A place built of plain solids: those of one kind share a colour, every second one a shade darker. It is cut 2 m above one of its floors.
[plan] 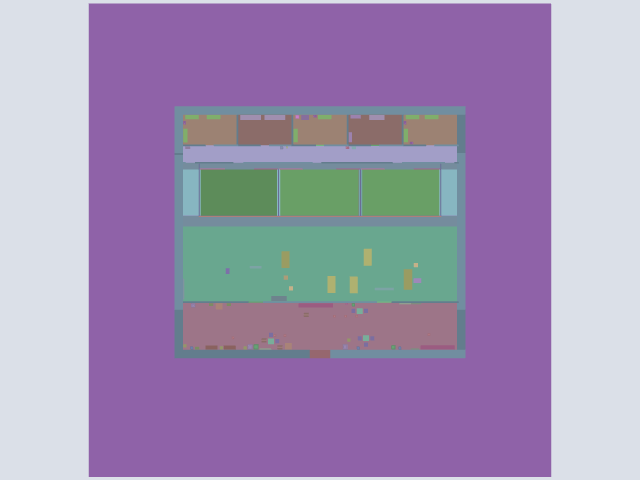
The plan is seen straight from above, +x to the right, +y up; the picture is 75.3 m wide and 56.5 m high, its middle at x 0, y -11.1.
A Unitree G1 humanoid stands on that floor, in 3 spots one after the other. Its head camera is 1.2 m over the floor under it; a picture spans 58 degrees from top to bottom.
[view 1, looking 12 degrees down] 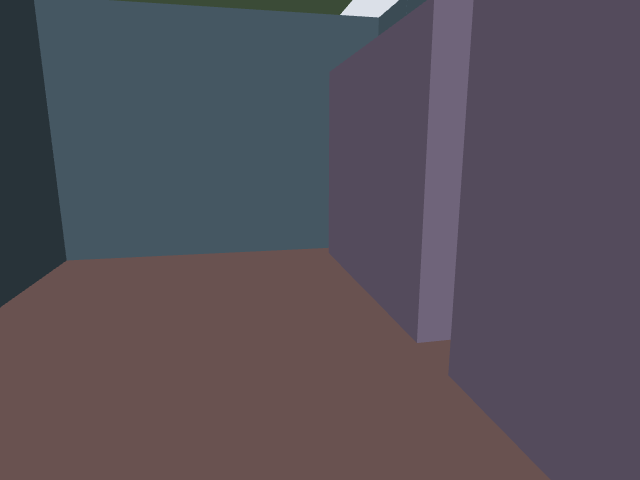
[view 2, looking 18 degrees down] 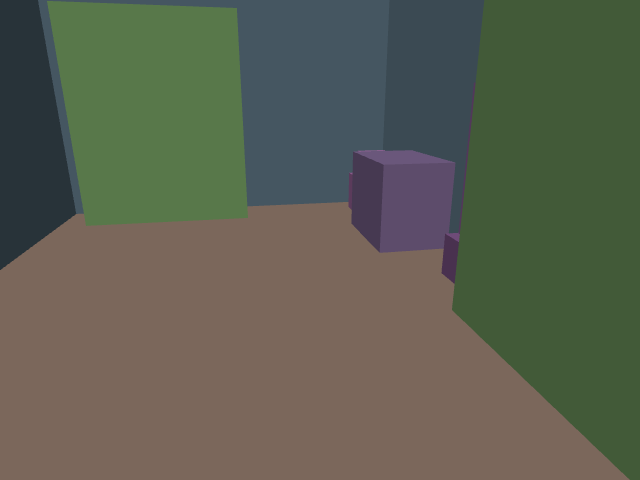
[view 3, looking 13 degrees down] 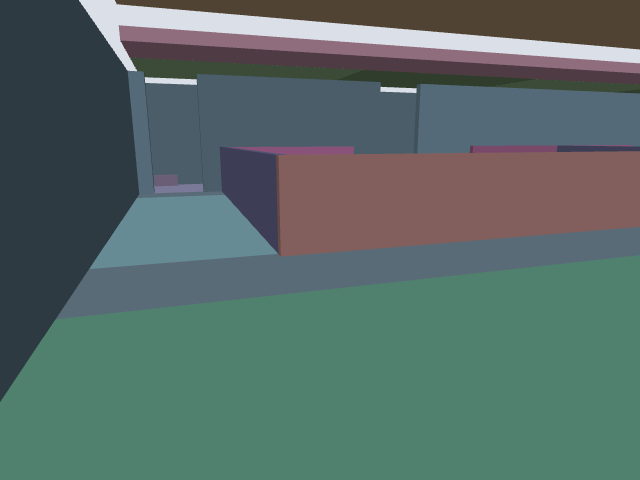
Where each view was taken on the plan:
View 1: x -4.59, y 1.89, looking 168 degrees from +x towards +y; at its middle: wall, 5.27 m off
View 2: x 1.90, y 1.89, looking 169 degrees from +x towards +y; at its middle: floor_store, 3.88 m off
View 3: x -15.26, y -12.71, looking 72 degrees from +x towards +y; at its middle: rail_far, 4.67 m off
